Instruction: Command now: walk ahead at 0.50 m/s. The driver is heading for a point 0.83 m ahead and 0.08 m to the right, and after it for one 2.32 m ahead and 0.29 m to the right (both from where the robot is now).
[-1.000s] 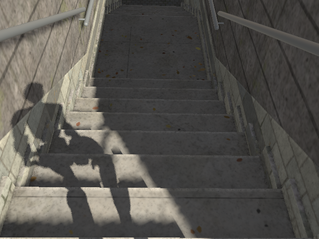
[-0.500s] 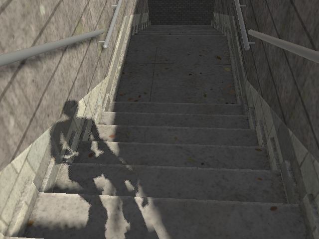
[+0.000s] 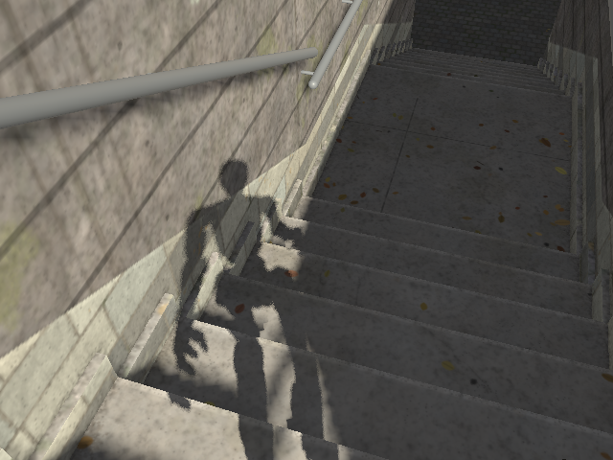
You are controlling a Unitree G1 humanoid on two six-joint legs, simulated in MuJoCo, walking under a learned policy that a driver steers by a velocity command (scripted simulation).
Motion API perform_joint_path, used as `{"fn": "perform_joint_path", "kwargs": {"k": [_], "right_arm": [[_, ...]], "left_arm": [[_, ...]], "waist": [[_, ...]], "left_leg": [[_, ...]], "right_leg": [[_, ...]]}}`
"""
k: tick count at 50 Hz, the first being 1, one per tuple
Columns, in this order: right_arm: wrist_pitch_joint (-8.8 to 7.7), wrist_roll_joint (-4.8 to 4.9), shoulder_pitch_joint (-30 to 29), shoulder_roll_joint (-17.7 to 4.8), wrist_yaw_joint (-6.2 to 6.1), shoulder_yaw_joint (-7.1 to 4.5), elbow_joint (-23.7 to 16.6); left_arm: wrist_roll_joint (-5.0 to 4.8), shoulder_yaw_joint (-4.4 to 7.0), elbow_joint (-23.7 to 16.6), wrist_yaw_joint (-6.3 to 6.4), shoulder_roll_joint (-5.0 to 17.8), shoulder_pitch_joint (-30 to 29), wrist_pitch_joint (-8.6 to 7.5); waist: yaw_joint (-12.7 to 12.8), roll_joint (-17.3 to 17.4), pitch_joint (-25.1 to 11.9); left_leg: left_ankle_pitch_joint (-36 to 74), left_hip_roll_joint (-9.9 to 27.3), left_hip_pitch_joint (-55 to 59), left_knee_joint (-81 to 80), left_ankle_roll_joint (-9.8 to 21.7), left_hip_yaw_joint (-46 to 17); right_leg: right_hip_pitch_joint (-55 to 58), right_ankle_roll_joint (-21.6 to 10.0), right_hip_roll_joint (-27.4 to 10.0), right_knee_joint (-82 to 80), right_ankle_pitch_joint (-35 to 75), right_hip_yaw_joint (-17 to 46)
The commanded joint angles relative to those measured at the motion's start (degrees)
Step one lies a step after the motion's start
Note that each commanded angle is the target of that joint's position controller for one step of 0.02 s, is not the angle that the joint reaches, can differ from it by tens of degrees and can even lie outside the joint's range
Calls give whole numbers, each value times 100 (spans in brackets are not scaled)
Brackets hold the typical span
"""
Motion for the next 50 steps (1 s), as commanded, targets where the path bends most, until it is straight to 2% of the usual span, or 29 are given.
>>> {"fn": "perform_joint_path", "kwargs": {"k": [1, 2, 3, 4, 5, 6, 7, 9, 10, 13, 14, 16, 18, 20, 26, 29, 31, 32, 33, 34, 35, 36, 38, 39, 41, 43, 44, 47, 50], "right_arm": [[-95, -33, 978, -332, -125, -116, 100], [-79, -93, 1962, -532, -111, -222, 450], [-44, -121, 2874, -872, -63, -287, 745], [-3, -57, 3298, -1021, 10, -297, 691], [15, 183, 3337, -1252, 32, -387, 682], [19, 113, 2876, -915, -58, -316, 511], [45, 58, 2400, -519, -130, -185, 428], [-139, -92, 2193, -349, -149, -89, 587], [-233, 30, 2187, -346, -194, -83, 644], [-225, 52, 2505, -542, -212, -138, 774], [-205, -18, 2564, -668, -166, -189, 746], [-235, 50, 2935, -326, -171, -129, 939], [-305, 35, 3267, -371, -241, -97, 976], [-363, -30, 2951, -359, -270, -78, 908], [-135, -158, 3422, -442, -409, 1, 854], [24, -233, 3551, -464, -539, -4, 956], [45, -207, 3578, -541, -535, -11, 1049], [21, -124, 3610, -730, -466, -107, 1123], [-28, 73, 4160, -284, -417, -119, 1212], [-98, 299, 4200, -489, -517, -116, 926], [-109, 314, 3569, -563, -571, -77, 595], [-32, 133, 2456, -530, -568, -68, 332], [156, -121, 2295, -537, -407, -160, 525], [209, -78, 2331, -396, -343, -161, 630], [267, -106, 2184, -128, -193, -132, 639], [355, -361, 2101, -37, -101, -131, 720], [407, -287, 2264, -74, -88, -155, 770], [300, -142, 1055, -373, -9, -255, 442], [97, -234, 273, -382, 76, -250, 284]], "left_arm": [[58, 82, 247, 66, 573, 725, 212], [-3, 97, 283, 70, 616, 704, 226], [-130, 168, 302, 29, 494, 929, 163], [-426, 193, 143, 130, 690, 1417, 123], [-498, 177, -228, 191, 918, 766, 99], [-281, 189, -357, 157, 943, -255, 122], [-121, 271, -414, 80, 1063, -789, 154], [63, 295, -164, -62, 811, -644, 294], [38, 245, -180, -136, 477, -718, 371], [143, 224, -22, -274, 284, -513, 446], [46, 270, 63, -285, 367, -417, 475], [13, 395, -285, -325, 651, -1538, 413], [34, 415, -500, -350, 672, -2278, 319], [42, 375, -585, -431, 611, -2444, 226], [-143, 204, -1035, -493, 394, -3582, 193], [-279, 205, -944, -397, 463, -3174, 145], [-217, 303, -303, -294, 648, -1456, 81], [-170, 424, 40, -275, 870, -399, 154], [-65, 441, 194, -351, 1253, 271, 149], [-181, 467, 127, -434, 1428, 543, 181], [-325, 548, 104, -423, 1589, 537, 198], [-334, 478, 21, -265, 1239, 3, 213], [-65, 271, -81, -234, 776, -496, 98], [-5, 152, -59, -264, 525, -776, -22], [-115, 121, -100, -257, 558, -975, -204], [-178, 155, 14, -217, 769, -622, -170], [-182, 188, 46, -205, 809, -501, -124], [-245, 149, 148, -152, 579, -112, -171], [-170, 161, 112, -61, 615, 75, -220]], "waist": [[-410, -457, 509], [-878, -184, 146], [-1080, 577, -620], [-1151, 585, -1872], [-1516, 720, -2311], [-1599, 395, -1212], [-1402, -184, -400], [-805, -434, 452], [-579, -350, 691], [-550, 171, 47], [-526, 217, -93], [-789, -222, 377], [-1064, -218, 623], [-960, -354, 578], [-1788, -66, 1115], [-1817, -72, 1148], [-1065, -627, 520], [-565, -890, -160], [-669, -1900, -901], [-565, -1672, -1846], [-305, -1721, -1967], [-286, -1551, -1068], [-803, -779, 74], [-1135, -352, 539], [-1432, -702, 813], [-1366, -1152, 371], [-1448, -1263, 175], [-1143, -765, 556], [-888, -526, 725]], "left_leg": [[-338, -80, 1035, -666, 184, 334], [72, 139, 2507, -789, 251, 225], [2106, 908, 4547, 794, 507, -380], [3353, 1927, 6284, 2626, 1025, -1272], [762, 2542, 6443, 1691, 1885, -2461], [-2200, 2227, 5079, 509, 1924, -2391], [-2727, 1918, 3521, -17, 1738, -2166], [-1505, 1440, 1265, 230, 1411, -1660], [-1578, 955, 315, -56, 1177, -1020], [-654, 938, 609, 185, 1372, -1087], [-755, 980, 571, 291, 1378, -1095], [-2442, 847, 1070, 471, 1302, -1420], [-3409, 880, 1573, 548, 1277, -1737], [-4232, 619, 751, 888, 1157, -1390], [-3986, 371, 739, 1918, 930, -1064], [-2917, 445, 1145, 2789, 845, -1052], [-2034, 171, 1174, 4836, 843, -662], [-2899, -210, 368, 6436, 775, -303], [-7326, -954, -1546, 9191, 439, -11], [-7564, -753, -2888, 10322, 416, -289], [-6851, -643, -3922, 10528, 369, -169], [-5969, -422, -4456, 9858, 189, 117], [-5019, -74, -3255, 8352, 232, -332], [-4019, 9, -2799, 7100, 227, -622], [-2854, 68, -1810, 5095, 23, -456], [-2221, 82, -1295, 4511, -104, -99], [-1872, 133, -1338, 4620, -36, -242], [-617, 270, -2602, 3539, 101, -473], [487, 234, -2477, 2440, 58, -533]], "right_leg": [[-322, -779, -1068, 862, 5939, 1193], [-1199, -734, -825, 2210, 4845, 1006], [-2817, -424, -218, 4384, 654, 401], [-4126, -209, -321, 6086, -572, 493], [-5289, -123, -484, 6411, 129, 416], [-5798, -122, -773, 5446, 1337, 318], [-5200, -45, -862, 4667, 1961, 329], [-3890, 79, -1098, 2627, 2936, 793], [-3209, 299, -1138, 1242, 3673, 699], [-2799, 390, -1167, 550, 4254, 269], [-2719, 258, -1127, 842, 4866, 170], [-3857, 127, -1362, 214, 5973, 733], [-4622, 94, -1281, -385, 6193, 914], [-3622, 133, -1203, -1275, 7506, 597], [-2832, 261, -1004, -2782, 7190, 77], [-2057, 128, -1265, -3809, 6927, 219], [-336, 9, -1153, -4586, 7151, -95], [1297, 111, -1191, -4342, 6981, -229], [3318, -375, -2143, -2259, 9990, 539], [4465, -766, -2896, -1186, 10101, 1370], [4251, -1412, -3481, -2288, 7566, 2261], [3000, -1582, -3335, -3402, 5025, 2632], [410, -1404, -3006, -3616, 4510, 2345], [-661, -994, -2545, -3549, 4772, 1785], [-2036, -772, -2023, -3954, 4684, 1157], [-1801, -1020, -2021, -3808, 5650, 1204], [-1494, -1095, -2097, -3608, 6108, 1352], [-467, -991, -1830, -3348, 4056, 1480], [-487, -983, -1808, -2816, 3046, 1561]]}}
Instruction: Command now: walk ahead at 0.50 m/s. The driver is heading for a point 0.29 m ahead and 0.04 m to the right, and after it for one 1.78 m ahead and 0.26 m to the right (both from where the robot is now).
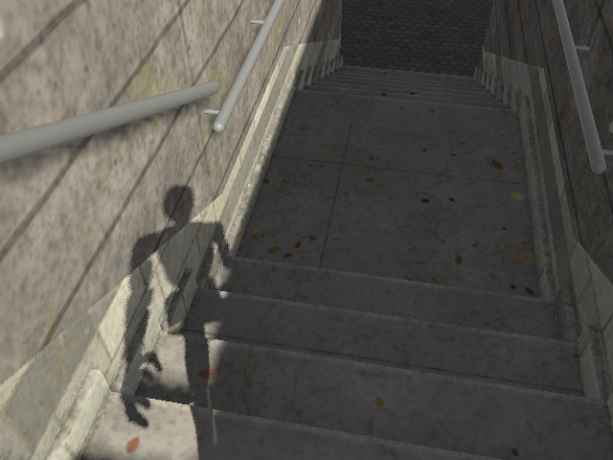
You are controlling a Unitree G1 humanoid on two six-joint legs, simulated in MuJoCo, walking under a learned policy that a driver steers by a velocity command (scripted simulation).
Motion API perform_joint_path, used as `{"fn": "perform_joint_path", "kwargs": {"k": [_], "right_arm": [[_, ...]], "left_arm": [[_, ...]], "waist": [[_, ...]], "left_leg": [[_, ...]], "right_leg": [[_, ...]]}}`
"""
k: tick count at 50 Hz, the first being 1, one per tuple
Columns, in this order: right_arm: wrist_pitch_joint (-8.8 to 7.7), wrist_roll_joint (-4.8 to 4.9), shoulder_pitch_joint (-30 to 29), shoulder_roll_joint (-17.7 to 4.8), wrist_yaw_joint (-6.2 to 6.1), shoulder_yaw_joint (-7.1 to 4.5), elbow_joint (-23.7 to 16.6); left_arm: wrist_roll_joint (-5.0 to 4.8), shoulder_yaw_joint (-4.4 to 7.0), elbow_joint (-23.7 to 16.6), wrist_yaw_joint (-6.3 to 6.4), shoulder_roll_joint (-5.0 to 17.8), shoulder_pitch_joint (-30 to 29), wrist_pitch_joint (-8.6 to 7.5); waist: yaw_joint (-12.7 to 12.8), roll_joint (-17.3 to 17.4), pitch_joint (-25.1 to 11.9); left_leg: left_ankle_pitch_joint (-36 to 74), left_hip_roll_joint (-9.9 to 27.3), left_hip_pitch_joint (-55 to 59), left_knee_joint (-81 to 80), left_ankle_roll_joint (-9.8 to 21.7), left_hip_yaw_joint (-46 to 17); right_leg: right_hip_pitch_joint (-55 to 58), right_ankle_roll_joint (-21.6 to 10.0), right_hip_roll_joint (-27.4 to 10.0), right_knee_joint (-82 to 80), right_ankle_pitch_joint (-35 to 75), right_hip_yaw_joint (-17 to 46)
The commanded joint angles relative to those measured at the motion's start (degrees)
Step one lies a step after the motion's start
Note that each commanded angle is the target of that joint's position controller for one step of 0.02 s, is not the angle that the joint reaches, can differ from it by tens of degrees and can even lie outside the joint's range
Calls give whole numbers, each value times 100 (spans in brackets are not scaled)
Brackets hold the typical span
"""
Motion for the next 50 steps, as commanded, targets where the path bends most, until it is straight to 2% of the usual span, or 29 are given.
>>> {"fn": "perform_joint_path", "kwargs": {"k": [1, 7, 9, 11, 12, 13, 14, 15, 16, 17, 19, 20, 23, 24, 26, 28, 31, 36, 40, 41, 42, 43, 44, 45, 46, 47, 48, 49, 50], "right_arm": [[-197, 33, -826, -249, 89, -11, -397], [-283, 258, -1565, -147, 71, 125, -894], [-350, 283, -1255, -259, -7, 114, -828], [-346, 220, 416, -490, -124, -14, -267], [-327, 119, 1604, -684, -92, -113, 103], [-306, 101, 2397, -1086, -67, -195, 403], [-278, 108, 2535, -1159, 0, -124, 304], [-186, 351, 2662, -1491, 27, -268, 291], [-170, 285, 2124, -1067, -50, -171, 75], [-166, 221, 1603, -697, -124, -50, -79], [-387, 127, 1333, -445, -130, 64, 32], [-503, 245, 1291, -395, -169, 94, 98], [-519, 224, 1656, -617, -162, 23, 197], [-505, 143, 1680, -688, -121, -11, 153], [-503, 251, 2112, -292, -142, 47, 366], [-531, 194, 2360, -315, -204, 65, 383], [-622, 209, 2232, -283, -298, 119, 326], [-453, 75, 2633, -337, -426, 170, 246], [-242, -13, 2668, -331, -485, 154, 320], [-250, -31, 2685, -375, -486, 135, 335], [-228, 17, 2598, -424, -506, 130, 378], [-286, 160, 2618, -523, -411, 69, 436], [-340, 472, 3309, -147, -391, 54, 362], [-398, 575, 3010, -529, -492, 38, 68], [-401, 517, 2259, -538, -522, 70, -266], [-293, 287, 1337, -534, -461, 50, -344], [-194, 235, 1449, -382, -407, 52, -420], [-61, 108, 1508, -342, -395, 30, -209], [0, 145, 1539, -204, -333, 25, -176]], "left_arm": [[39, 97, -437, 92, 648, -223, -161], [178, 75, -282, 124, 602, 181, 23], [238, 78, -188, 176, 597, 274, 115], [226, 65, -94, 219, 639, 185, 248], [143, 67, -80, 235, 668, 104, 272], [88, 137, -38, 214, 528, 262, 234], [-216, 151, -206, 286, 521, 1098, 175], [-323, 124, -629, 327, 759, 412, 123], [-118, 140, -746, 286, 827, -603, 136], [55, 165, -801, 190, 864, -1068, 174], [277, 218, -569, 60, 765, -920, 335], [245, 142, -619, -1, 427, -1052, 436], [325, 132, -441, -87, 256, -760, 532], [228, 161, -357, -105, 329, -581, 553], [182, 273, -693, -164, 533, -1681, 495], [233, 301, -869, -218, 545, -2368, 416], [231, 271, -1035, -281, 473, -2721, 294], [82, 125, -1460, -315, 226, -3859, 188], [-94, 149, -1371, -260, 396, -3266, 191], [-79, 197, -1102, -199, 496, -2616, 178], [-20, 275, -612, -197, 632, -1225, 158], [96, 381, -233, -190, 954, -241, 193], [159, 374, -222, -272, 1259, 165, 200], [-14, 431, -282, -333, 1391, 394, 256], [-111, 472, -376, -279, 1443, 119, 263], [-111, 319, -516, -159, 849, -620, 331], [13, 298, -558, -95, 990, -693, 237], [92, 153, -491, -150, 597, -672, 170], [124, 83, -508, -180, 520, -963, 35]], "waist": [[-37, -80, 639], [800, -572, 1212], [815, -505, 1144], [99, -223, 544], [-465, -67, 85], [-708, 952, -453], [-328, 1231, -1552], [-782, 1550, -2204], [-845, 793, -1050], [-665, 314, -426], [-68, -54, 399], [140, 23, 659], [194, 512, 73], [262, 544, -127], [-36, 163, 258], [-292, 168, 538], [-237, -37, 588], [-936, 125, 1097], [-950, 189, 1123], [-728, -98, 887], [-34, -158, 405], [408, -853, -213], [75, -1724, -1193], [382, -1400, -1954], [536, -1608, -1821], [356, -551, -646], [144, -1056, -325], [-131, -445, 231], [-462, -154, 528]], "left_leg": [[1547, -52, 51, -1155, -20, 181], [923, -46, 802, -3057, -115, 412], [698, 110, 1382, -3718, -49, 276], [463, -35, 2997, -3920, 110, 607], [783, 61, 4561, -3929, 135, 617], [2111, 597, 6042, -2906, 274, 145], [4000, 1609, 7790, -691, 587, -662], [1292, 2294, 8055, -1666, 1482, -1981], [-1639, 2053, 6687, -2876, 1589, -1890], [-2313, 1900, 5211, -3441, 1521, -1818], [-985, 1499, 3072, -3131, 1292, -1398], [-805, 1050, 2194, -3380, 1070, -783], [40, 904, 2340, -3156, 1234, -678], [-36, 928, 2402, -3004, 1220, -705], [-1800, 763, 2988, -2888, 1123, -918], [-2911, 789, 3473, -2724, 1135, -1259], [-3885, 572, 2507, -2280, 1027, -998], [-3614, 359, 2542, -1431, 887, -834], [-2142, 389, 2773, -317, 784, -664], [-1661, 269, 2932, 525, 780, -487], [-1396, 74, 2595, 1973, 793, -392], [-2797, -509, 1841, 3867, 603, 243], [-7110, -1094, -419, 6483, 295, 231], [-6741, -841, -1432, 7143, 366, 77], [-5934, -767, -2235, 7066, 297, 235], [-5118, -602, -2135, 6276, 238, 478], [-4476, -479, -1758, 5808, 219, 103], [-4379, -337, -1269, 5313, 241, -61], [-3363, -234, -923, 3907, 200, -424]], "right_leg": [[-686, -817, -1318, -804, 149, 1659], [-137, -659, -1116, 297, 1386, 1424], [230, -662, -1103, 945, 2158, 1420], [84, -668, -1019, 2805, 3291, 1090], [-777, -609, -738, 4232, 2651, 937], [-2158, -333, 41, 6619, -1617, 469], [-3642, -170, -83, 8018, -2791, 806], [-4817, -35, -147, 8429, -2217, 723], [-5389, -47, -452, 7394, -851, 693], [-4737, 61, -574, 6755, -290, 629], [-3527, 199, -811, 4667, 764, 1152], [-2952, 424, -842, 3466, 1403, 988], [-2446, 461, -775, 2675, 2046, 634], [-2420, 353, -699, 2992, 2638, 562], [-3535, 200, -927, 2265, 3697, 1096], [-4292, 169, -859, 1788, 4023, 1266], [-3189, 201, -747, 735, 5391, 937], [-2820, 318, -630, -530, 5189, 510], [-1518, 120, -910, -1722, 4572, 491], [-913, 68, -839, -2011, 4505, 326], [512, -45, -964, -2589, 4872, 434], [1918, 17, -901, -2079, 5465, 58], [4288, -579, -2197, 581, 8687, 1210], [4770, -863, -2633, 656, 7603, 1886], [4211, -1373, -2988, -531, 4789, 2626], [2594, -997, -2306, -1408, 3062, 2240], [1571, -1360, -2808, -1571, 2695, 2624], [394, -1239, -2658, -1507, 3148, 2513], [-499, -935, -2339, -1519, 2498, 2130]]}}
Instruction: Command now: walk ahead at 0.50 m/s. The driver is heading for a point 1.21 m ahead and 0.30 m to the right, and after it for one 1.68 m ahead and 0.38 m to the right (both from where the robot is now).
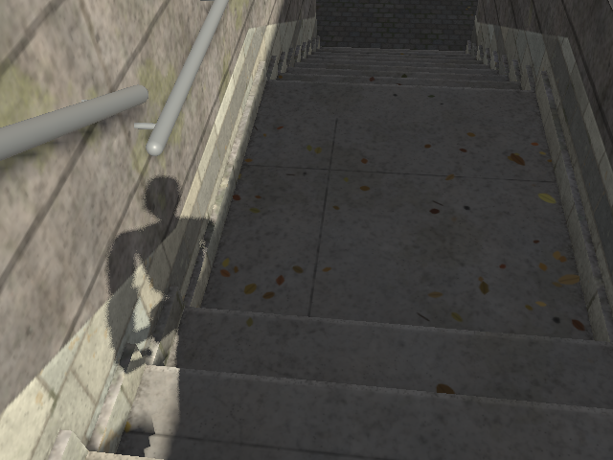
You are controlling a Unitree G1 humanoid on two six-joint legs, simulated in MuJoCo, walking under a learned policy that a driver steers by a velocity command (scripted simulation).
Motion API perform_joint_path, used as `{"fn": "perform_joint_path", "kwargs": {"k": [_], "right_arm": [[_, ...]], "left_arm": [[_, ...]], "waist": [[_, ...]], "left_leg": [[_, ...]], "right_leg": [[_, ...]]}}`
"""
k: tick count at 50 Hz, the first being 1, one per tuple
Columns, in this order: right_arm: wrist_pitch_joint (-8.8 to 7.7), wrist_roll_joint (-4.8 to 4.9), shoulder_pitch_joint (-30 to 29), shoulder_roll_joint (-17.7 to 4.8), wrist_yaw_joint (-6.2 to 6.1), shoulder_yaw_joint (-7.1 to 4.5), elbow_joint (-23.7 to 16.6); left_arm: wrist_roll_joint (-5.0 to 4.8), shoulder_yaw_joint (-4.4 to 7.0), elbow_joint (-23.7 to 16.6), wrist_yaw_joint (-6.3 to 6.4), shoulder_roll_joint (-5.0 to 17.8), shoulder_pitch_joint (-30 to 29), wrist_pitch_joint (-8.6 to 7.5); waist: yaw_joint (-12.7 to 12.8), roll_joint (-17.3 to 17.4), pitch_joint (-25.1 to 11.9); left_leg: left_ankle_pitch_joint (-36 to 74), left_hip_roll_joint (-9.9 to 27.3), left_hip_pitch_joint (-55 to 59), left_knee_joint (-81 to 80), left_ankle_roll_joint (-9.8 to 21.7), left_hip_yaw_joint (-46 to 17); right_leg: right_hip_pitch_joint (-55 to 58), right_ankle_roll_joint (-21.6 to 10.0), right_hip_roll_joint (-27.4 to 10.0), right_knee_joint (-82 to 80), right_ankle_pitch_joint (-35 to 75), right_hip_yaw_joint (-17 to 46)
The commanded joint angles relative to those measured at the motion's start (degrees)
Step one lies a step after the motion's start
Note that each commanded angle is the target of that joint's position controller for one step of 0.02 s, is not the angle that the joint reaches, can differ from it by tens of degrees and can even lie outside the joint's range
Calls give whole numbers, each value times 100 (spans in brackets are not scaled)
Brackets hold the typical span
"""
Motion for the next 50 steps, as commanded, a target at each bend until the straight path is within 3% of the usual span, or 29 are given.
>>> {"fn": "perform_joint_path", "kwargs": {"k": [1, 2, 4, 6, 8, 10, 13, 17, 19, 20, 22, 23, 24, 25, 26, 27, 28, 30, 31, 34, 35, 36, 37, 38, 41, 42, 44, 47, 50], "right_arm": [[127, -126, 298, -283, 111, -125, -89], [119, -131, -109, -225, 200, -113, -312], [208, -367, -143, -91, 311, -91, -147], [306, -192, -33, -192, 347, -126, -70], [209, -147, -1346, -512, 408, -253, -472], [55, -210, -1987, -513, 430, -251, -632], [-113, -183, -2353, -315, 528, -175, -644], [-132, 36, -2746, -274, 488, -62, -876], [-213, 98, -2830, -340, 406, -17, -947], [-253, 79, -2689, -438, 347, -30, -922], [-257, -23, -763, -776, 251, -197, -318], [-205, -55, 661, -1068, 247, -343, 106], [-162, -152, 1575, -1431, 329, -399, 462], [-128, -181, 1351, -1399, 447, -244, 265], [-63, 58, 1553, -1724, 448, -418, 144], [-54, 8, 997, -1151, 351, -301, -25], [-78, -17, 414, -789, 253, -182, -180], [-266, -174, 14, -588, 131, -61, -124], [-363, -50, -189, -521, 100, -47, -98], [-400, 111, 351, -820, 44, -139, 55], [-438, 8, 513, -932, 96, -194, -9], [-434, 27, 706, -832, 88, -178, 37], [-441, 65, 775, -415, 36, -90, 148], [-447, 31, 903, -282, 32, -45, 137], [-502, -80, 871, -298, 12, -41, 59], [-473, 14, 840, -189, -22, 27, 28], [-556, -43, 930, -319, -8, 29, 63], [-549, -193, 1264, -401, -52, 76, 207], [-342, -225, 1466, -560, -102, 9, 341]], "left_arm": [[124, 35, -58, -16, 665, 665, -271], [2, -9, -136, 45, 656, 459, -364], [-50, 25, 5, 91, 873, 794, -326], [-1, 56, -61, 56, 922, 903, -259], [-38, 15, 179, 103, 687, 1516, -306], [33, 51, 210, 168, 781, 1844, -351], [56, 61, 47, 274, 834, 1582, -413], [50, 66, 128, 254, 883, 1688, -327], [176, 55, 235, 354, 745, 1998, -238], [191, 77, 272, 367, 766, 2026, -143], [171, 84, 280, 388, 851, 1756, -9], [124, 89, 341, 422, 868, 1736, 19], [11, 185, 409, 380, 707, 1753, -25], [-203, 166, 180, 451, 627, 2578, -88], [-266, 121, -39, 491, 774, 2211, -107], [-24, 131, -120, 471, 864, 1183, -35], [120, 139, -316, 366, 874, 647, 4], [211, 159, -63, 297, 832, 735, 99], [99, 135, -113, 214, 629, 727, 209], [213, 57, -106, 143, 290, 792, 267], [182, 117, 20, 125, 406, 940, 259], [167, 149, -76, 115, 476, 573, 246], [116, 229, -259, 57, 603, 31, 166], [125, 241, -377, 8, 621, -480, 120], [90, 197, -610, -126, 505, -1129, 128], [153, 195, -797, -178, 506, -1518, 109], [212, 212, -907, -239, 468, -1761, 159], [-87, 57, -1209, -187, 256, -2442, -16], [-70, 47, -1029, -130, 379, -2072, 51]], "waist": [[-98, -302, 420], [-267, -323, 656], [-184, -793, 125], [-253, -774, -112], [218, -499, 436], [535, -438, 687], [547, -50, 556], [1068, -480, 955], [1353, -655, 1015], [1355, -557, 866], [454, -285, 39], [-244, -2, -428], [-550, 1195, -796], [122, 1499, -1487], [-307, 1789, -2198], [-308, 770, -949], [-127, 473, -294], [365, 24, 393], [670, 247, 570], [635, 609, -103], [593, 535, -348], [494, 319, -187], [418, 164, 82], [178, 417, 247], [87, 288, 375], [18, 85, 530], [-122, 59, 783], [-593, 49, 1092], [-594, 106, 1315]], "left_leg": [[1705, 441, -997, -1904, -72, -594], [2584, 507, -456, -3688, -280, -422], [3206, 549, 247, -4329, -422, -18], [3656, 526, 406, -4272, -324, 82], [4558, 672, -1307, -5193, -219, -545], [4798, 670, -1861, -5754, -265, -612], [6280, 540, -434, -6717, -312, -221], [5734, 543, 493, -7957, -443, 130], [5681, 843, 429, -9003, -410, -96], [5492, 889, 884, -9136, -377, -127], [5203, 735, 2672, -9135, -161, 273], [5233, 675, 4339, -9148, -182, 492], [6609, 1230, 5791, -8043, -17, 94], [8336, 2099, 6945, -6089, 219, -732], [5843, 3134, 7191, -7160, 1115, -2222], [2769, 2848, 5652, -8390, 1304, -2154], [1956, 2662, 4319, -8803, 1266, -2236], [3553, 2278, 2342, -8525, 921, -1684], [3995, 1726, 1542, -8613, 672, -902], [5218, 1791, 1917, -8369, 692, -684], [4783, 1918, 2240, -8249, 733, -866], [4284, 1969, 2399, -8320, 697, -930], [2808, 1560, 2813, -7996, 385, -660], [2047, 1474, 2918, -7944, 285, -599], [1057, 1343, 2074, -7545, 197, -202], [713, 1352, 1743, -7545, 211, -203], [617, 1504, 1866, -7197, 271, -234], [987, 1412, 2124, -6737, 241, -52], [2951, 1528, 2657, -5934, 229, 148]], "right_leg": [[-308, -895, -1826, -1374, 1256, 2053], [-1000, -744, -1457, -1742, 1118, 1536], [-761, -919, -1406, -1522, 2084, 1489], [-510, -954, -1394, -1346, 2097, 1476], [780, -1017, -1348, -1086, 153, 1990], [1272, -1095, -1410, -886, -539, 2315], [172, -937, -1192, -360, -1145, 1817], [132, -691, -963, 174, -150, 1449], [1087, -641, -878, 660, 373, 1445], [1199, -616, -827, 1087, 799, 1389], [1005, -646, -726, 3166, 2286, 1121], [98, -554, -387, 4874, 1503, 828], [-1565, -235, 589, 7608, -3227, 397], [-3146, -177, 301, 8680, -4048, 877], [-4137, -87, 241, 8862, -3468, 909], [-4603, -92, -119, 7716, -2004, 832], [-4043, -10, -304, 7018, -1355, 834], [-2751, 160, -395, 4899, -3, 1464], [-2168, 377, -423, 3581, 577, 1313], [-1732, 401, -228, 2961, 1217, 930], [-1957, 273, -162, 3430, 1722, 892], [-2395, 176, -240, 3335, 1870, 1092], [-2985, 107, -381, 2317, 2970, 1575], [-3179, 40, -278, 1934, 3386, 1520], [-2347, 0, -82, 1026, 4971, 1113], [-2095, -37, -20, 868, 5149, 1086], [-2194, -71, -69, 688, 5100, 1105], [-1866, -31, -194, -418, 4920, 519], [-1376, -129, -340, -1094, 3465, 86]]}}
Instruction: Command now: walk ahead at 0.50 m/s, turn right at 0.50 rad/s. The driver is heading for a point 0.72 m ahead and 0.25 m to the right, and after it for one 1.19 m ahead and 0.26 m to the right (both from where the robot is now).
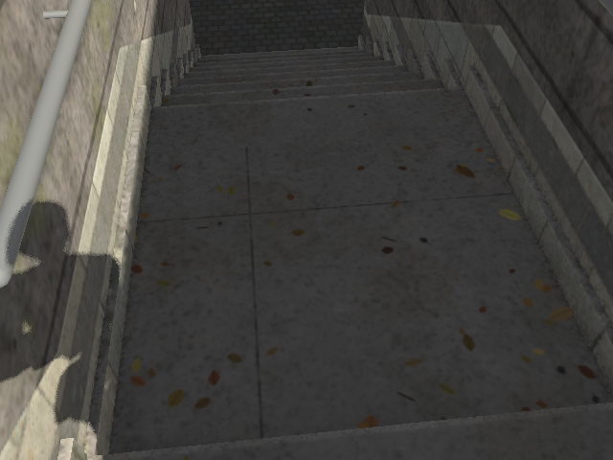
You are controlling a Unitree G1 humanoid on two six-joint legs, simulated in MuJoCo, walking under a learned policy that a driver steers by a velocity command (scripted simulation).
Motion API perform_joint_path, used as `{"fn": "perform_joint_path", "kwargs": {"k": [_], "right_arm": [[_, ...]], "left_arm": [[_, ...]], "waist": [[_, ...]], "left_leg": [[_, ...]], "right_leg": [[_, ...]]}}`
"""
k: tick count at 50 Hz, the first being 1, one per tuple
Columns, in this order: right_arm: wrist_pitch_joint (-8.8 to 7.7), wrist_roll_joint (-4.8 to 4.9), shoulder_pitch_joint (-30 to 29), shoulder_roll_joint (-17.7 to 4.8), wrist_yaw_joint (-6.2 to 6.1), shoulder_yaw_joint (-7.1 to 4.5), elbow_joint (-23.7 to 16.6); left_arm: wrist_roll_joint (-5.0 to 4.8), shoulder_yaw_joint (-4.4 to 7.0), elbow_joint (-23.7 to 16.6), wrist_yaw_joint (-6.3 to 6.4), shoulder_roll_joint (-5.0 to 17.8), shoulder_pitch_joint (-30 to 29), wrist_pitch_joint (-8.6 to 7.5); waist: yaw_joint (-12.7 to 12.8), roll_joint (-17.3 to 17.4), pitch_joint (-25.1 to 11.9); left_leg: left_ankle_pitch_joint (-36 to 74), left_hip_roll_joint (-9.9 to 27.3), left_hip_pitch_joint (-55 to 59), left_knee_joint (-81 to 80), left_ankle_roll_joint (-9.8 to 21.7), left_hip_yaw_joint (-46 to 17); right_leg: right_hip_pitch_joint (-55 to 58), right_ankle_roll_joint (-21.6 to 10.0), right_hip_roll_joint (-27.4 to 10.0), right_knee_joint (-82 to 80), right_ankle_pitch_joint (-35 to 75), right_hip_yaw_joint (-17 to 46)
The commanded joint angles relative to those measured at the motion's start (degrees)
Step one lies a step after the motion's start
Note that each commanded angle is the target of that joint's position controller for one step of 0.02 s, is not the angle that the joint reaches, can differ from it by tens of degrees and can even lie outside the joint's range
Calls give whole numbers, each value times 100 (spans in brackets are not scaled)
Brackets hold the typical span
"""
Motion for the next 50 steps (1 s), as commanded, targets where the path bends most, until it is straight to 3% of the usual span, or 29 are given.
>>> {"fn": "perform_joint_path", "kwargs": {"k": [1, 3, 4, 5, 6, 7, 8, 10, 11, 13, 14, 15, 17, 20, 24, 28, 30, 32, 33, 34, 35, 36, 37, 39, 40, 41, 43, 46, 50], "right_arm": [[184, -84, 717, -912, -87, -191, 128], [214, 10, 638, -899, -8, -143, 105], [238, -9, 855, -696, 14, -161, 55], [239, 251, 845, -528, -21, -123, -263], [201, 393, -16, -1049, -79, -206, -781], [151, 306, -765, -956, -90, -158, -1137], [173, 197, -850, -1057, -63, -196, -972], [341, 1, -718, -887, 32, -239, -806], [432, 7, -898, -548, 51, -130, -857], [508, -145, -1133, -646, 142, -187, -950], [484, -182, -665, -617, 176, -195, -718], [482, -70, -136, -698, 205, -250, -403], [393, 33, -1585, -1179, 215, -455, -916], [297, 26, -2377, -953, 338, -393, -1233], [267, -30, -2755, -762, 517, -311, -1425], [170, 273, -3118, -752, 445, -225, -1668], [95, 423, -2483, -924, 350, -289, -1466], [113, 319, -859, -1218, 227, -440, -873], [150, 285, -49, -1421, 210, -522, -594], [156, 189, 469, -1498, 268, -487, -602], [168, 293, 482, -1582, 325, -520, -705], [168, 396, 441, -1898, 255, -651, -634], [260, 335, -21, -1134, 170, -493, -823], [64, -22, -356, -983, 138, -329, -929], [-55, -18, -586, -816, 131, -243, -912], [-127, 89, -881, -660, 155, -178, -888], [-203, 279, -804, -847, 150, -188, -962], [-114, 277, -425, -869, 166, -178, -650], [-29, 155, 502, -535, 80, -107, -356]], "left_arm": [[-53, -24, -174, 74, 195, -51, -71], [128, 49, 517, 140, 267, 1576, -63], [243, 267, 715, 108, 876, 2208, -46], [62, 320, 614, 63, 1167, 2789, 17], [-258, 358, 550, 116, 1259, 3124, 66], [-204, 340, 449, 302, 1328, 2971, 166], [-94, 192, 408, 358, 880, 2446, 152], [67, -49, 282, 343, 424, 1694, 38], [-42, -50, 159, 334, 520, 1371, -105], [-145, 50, 315, 414, 892, 1518, -210], [-54, 69, 365, 399, 882, 1616, -196], [10, 112, 384, 365, 862, 1933, -176], [-30, 65, 490, 398, 562, 2398, -185], [-43, 37, 389, 467, 399, 2413, -251], [89, -14, 207, 497, 569, 2375, -246], [246, -51, 188, 703, 688, 2578, -57], [284, -54, 375, 792, 647, 2683, 45], [212, -26, 556, 687, 759, 2852, 77], [201, -16, 617, 584, 537, 3006, 33], [-62, -25, 605, 511, 277, 3585, -15], [-172, -61, 428, 572, 403, 3757, -2], [-35, -64, 288, 572, 577, 3021, -15], [211, 3, 192, 512, 775, 1762, 120], [151, 12, 80, 366, 586, 1071, 230], [133, 20, 125, 278, 521, 1075, 189], [149, 39, 256, 211, 441, 1197, 178], [180, 28, 222, 126, 336, 1033, 201], [169, -38, 389, 8, 117, 1043, 226], [193, 40, 401, -81, 277, 178, 175]], "waist": [[39, 510, 1050], [733, 180, -25], [861, -626, -335], [1133, -1014, -1775], [1616, -494, -2541], [1620, -465, -2226], [1302, 199, -1212], [581, 789, -79], [350, 799, 227], [253, -62, 54], [197, -197, -210], [196, -204, -507], [681, 228, -24], [805, 89, 223], [874, -60, 118], [1255, -253, 538], [1161, -274, 617], [540, 334, 120], [309, 1071, -335], [521, 1564, -1288], [553, 2102, -1716], [403, 2691, -1475], [166, 1339, -270], [362, 993, 645], [723, 500, 824], [950, 693, 648], [966, 969, 474], [991, 1229, 187], [540, 636, 499]], "left_leg": [[5553, 1414, -298, -356, 719, -1278], [6466, 988, -581, 2138, 659, -735], [2744, 413, -2456, 4470, 496, -399], [-269, 195, -4722, 6579, 233, -666], [182, 323, -5577, 6743, 148, -986], [776, 239, -6114, 6340, 59, -1096], [1682, 617, -6071, 5203, 113, -1406], [2838, 847, -4799, 3202, 42, -1645], [3431, 723, -3419, 1886, -104, -1461], [4104, 471, -2386, 556, -384, -1214], [4363, 431, -2373, 558, -403, -1184], [4971, 489, -2651, 1005, -332, -1263], [5918, 707, -4221, -23, -253, -1817], [7374, 478, -3428, -1519, -209, -1812], [7471, 117, -2592, -1818, -172, -1764], [6685, 253, -2444, -3643, -222, -2222], [6868, 513, -1793, -4465, -185, -2327], [7118, 364, 397, -4657, -220, -1689], [7667, 805, 1870, -3903, -59, -2268], [8244, 1445, 3489, -1648, -262, -2363], [7095, 2144, 3653, -1761, -114, -3307], [3572, 2713, 3037, -3229, 600, -4685], [1859, 2088, 1760, -4002, 368, -4228], [3348, 1848, -154, -3904, 333, -3752], [3800, 1444, -829, -3885, 84, -2987], [4204, 1192, -1405, -3989, 21, -2573], [5182, 1268, -1334, -4231, 533, -2411], [6594, 1344, -824, -3967, 490, -1928], [5601, 1158, 990, -3398, 273, -1710]], "right_leg": [[387, -192, -168, -981, -1323, -286], [2538, -322, 356, -1309, -642, -997], [4415, -688, -298, -537, 872, -166], [7026, -1494, -1637, 1763, 2896, 1191], [7301, -1925, -2008, 980, 1846, 2151], [6561, -2135, -2247, -380, -1052, 2886], [5250, -1844, -1888, -792, -2893, 2639], [2394, -1421, -1465, -775, -2826, 2296], [735, -1269, -893, -1268, -2520, 1779], [342, -1242, -431, -1314, -1530, 1433], [743, -1302, -476, -971, -527, 1487], [1263, -1325, -571, -667, -467, 1640], [2120, -1310, -447, -352, -2787, 2300], [1156, -1231, -166, -242, -4775, 2473], [711, -1210, 8, 523, -5013, 2714], [1645, -983, 253, 1511, -4529, 2797], [1756, -903, 329, 2257, -3900, 2715], [958, -755, 732, 4318, -3881, 1873], [-340, -583, 1141, 6155, -6044, 1473], [-1805, -471, 1187, 8186, -7671, 957], [-2751, -471, 779, 9091, -7052, 631], [-3645, -306, 679, 9133, -6237, 108], [-4002, -215, 454, 8658, -5389, 14], [-3346, -147, 171, 7481, -4640, 518], [-2816, -93, 44, 5893, -3494, 975], [-2028, 9, 164, 5034, -3008, 912], [-1621, 139, 303, 3893, -2410, 629], [-1316, -133, 333, 3593, -1536, 586], [-2734, -304, 354, 3067, -1264, 662]]}}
